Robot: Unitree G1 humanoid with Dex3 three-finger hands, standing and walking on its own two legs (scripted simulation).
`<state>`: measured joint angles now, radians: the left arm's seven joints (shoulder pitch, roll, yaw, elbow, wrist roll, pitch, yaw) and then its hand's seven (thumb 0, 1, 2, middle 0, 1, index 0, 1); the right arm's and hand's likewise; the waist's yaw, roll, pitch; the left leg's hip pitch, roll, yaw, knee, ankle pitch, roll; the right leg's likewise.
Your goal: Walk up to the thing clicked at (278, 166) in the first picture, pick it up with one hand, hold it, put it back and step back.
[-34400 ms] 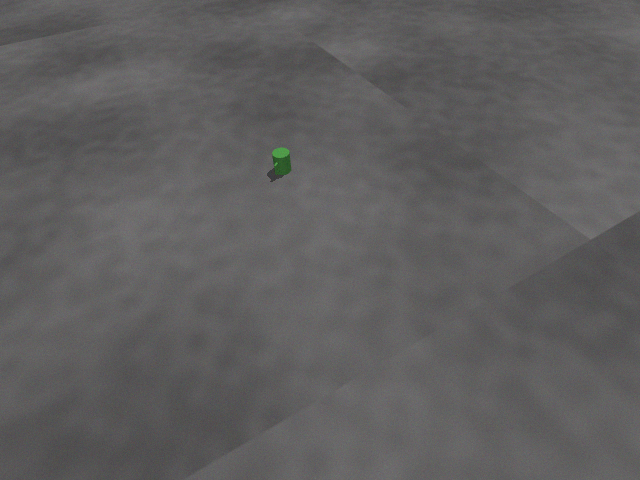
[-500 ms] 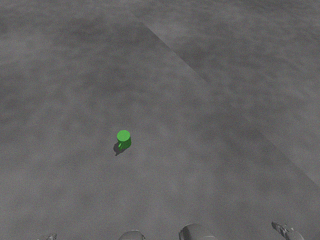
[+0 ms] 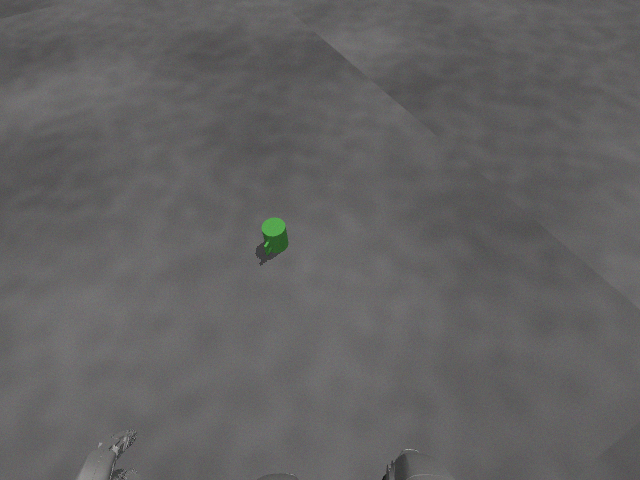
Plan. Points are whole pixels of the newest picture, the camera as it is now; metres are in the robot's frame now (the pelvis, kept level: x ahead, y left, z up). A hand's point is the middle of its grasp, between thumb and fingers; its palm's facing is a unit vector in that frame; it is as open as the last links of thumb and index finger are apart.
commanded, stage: step back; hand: left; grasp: from above
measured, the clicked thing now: (273, 238) +0.94 +0.23 -0.70
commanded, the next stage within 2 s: stand in 1.24 s
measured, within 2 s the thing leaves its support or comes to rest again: neither
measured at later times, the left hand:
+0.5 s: hand out of the picture -0.08 +0.25 -0.13, palm faces -0.01 -0.92 -0.39, open 7.4 cm
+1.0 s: hand out of the picture +0.04 +0.23 -0.12, palm faces +0.00 -0.93 -0.38, open 7.4 cm
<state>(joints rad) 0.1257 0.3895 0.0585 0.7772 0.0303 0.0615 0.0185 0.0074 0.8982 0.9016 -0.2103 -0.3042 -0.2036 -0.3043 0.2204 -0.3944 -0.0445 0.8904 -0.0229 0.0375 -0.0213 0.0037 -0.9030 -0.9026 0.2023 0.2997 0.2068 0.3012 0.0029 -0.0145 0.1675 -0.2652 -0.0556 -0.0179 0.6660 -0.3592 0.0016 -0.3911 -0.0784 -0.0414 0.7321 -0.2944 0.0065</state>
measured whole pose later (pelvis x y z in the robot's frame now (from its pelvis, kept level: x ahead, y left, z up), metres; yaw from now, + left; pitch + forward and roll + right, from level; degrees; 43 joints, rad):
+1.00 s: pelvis -0.08 -0.03 +0.01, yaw +0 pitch -3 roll +0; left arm 0.10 0.35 0.04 0.99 0.03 -0.03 -0.01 0.01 0.90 0.90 -0.21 -0.30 -0.20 -0.30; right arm 0.22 -0.38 -0.03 1.02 -0.02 0.00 -0.01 0.00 -0.90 -0.90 0.20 0.30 0.21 0.30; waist 0.00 0.02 0.06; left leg -0.29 -0.01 -0.06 0.75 -0.48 0.00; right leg -0.30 -0.03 -0.04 0.62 -0.28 -0.01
